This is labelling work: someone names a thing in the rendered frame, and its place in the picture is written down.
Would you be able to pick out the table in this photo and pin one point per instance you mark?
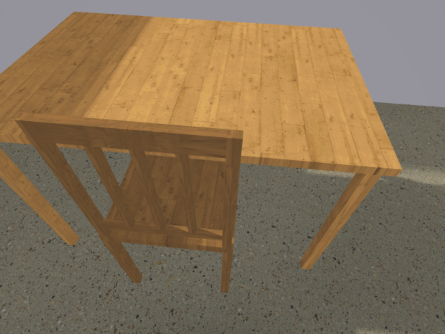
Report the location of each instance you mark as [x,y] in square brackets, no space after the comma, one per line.
[295,91]

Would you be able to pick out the chair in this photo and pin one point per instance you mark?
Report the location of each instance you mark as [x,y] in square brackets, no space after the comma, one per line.
[162,201]

